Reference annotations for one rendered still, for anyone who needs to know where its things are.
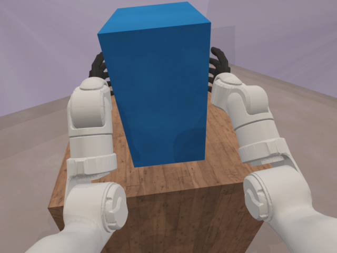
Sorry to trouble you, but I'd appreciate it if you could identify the robot right hand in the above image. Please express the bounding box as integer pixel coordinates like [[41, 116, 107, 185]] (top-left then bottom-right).
[[208, 47, 231, 92]]

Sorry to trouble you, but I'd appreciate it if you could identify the robot left hand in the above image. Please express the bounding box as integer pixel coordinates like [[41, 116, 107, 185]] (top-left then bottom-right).
[[88, 52, 114, 96]]

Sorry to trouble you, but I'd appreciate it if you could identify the right robot upper arm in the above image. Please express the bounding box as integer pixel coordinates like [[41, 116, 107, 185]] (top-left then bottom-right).
[[243, 165, 337, 253]]

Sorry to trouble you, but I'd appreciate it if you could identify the pedestal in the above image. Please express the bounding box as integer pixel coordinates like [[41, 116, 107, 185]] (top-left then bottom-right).
[[47, 85, 272, 253]]

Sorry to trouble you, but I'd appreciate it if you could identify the robot left forearm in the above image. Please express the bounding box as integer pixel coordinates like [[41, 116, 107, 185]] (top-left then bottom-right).
[[63, 77, 117, 224]]

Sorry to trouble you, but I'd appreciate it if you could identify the left robot upper arm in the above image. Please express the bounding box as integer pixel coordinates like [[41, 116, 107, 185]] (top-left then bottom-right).
[[25, 182, 128, 253]]

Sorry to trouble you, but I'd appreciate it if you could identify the robot right forearm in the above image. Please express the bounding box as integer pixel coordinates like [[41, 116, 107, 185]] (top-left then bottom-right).
[[211, 73, 312, 200]]

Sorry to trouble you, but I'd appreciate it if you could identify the carton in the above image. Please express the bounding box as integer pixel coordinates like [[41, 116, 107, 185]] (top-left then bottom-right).
[[97, 2, 211, 168]]

